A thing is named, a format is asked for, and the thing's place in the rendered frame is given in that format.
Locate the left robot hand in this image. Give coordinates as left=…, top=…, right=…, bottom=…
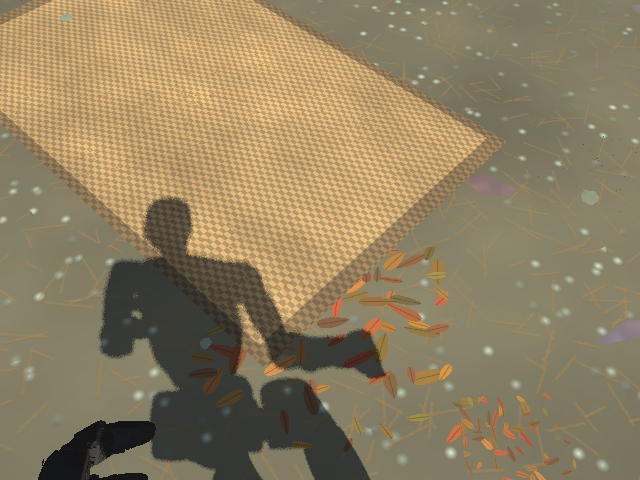
left=38, top=420, right=156, bottom=480

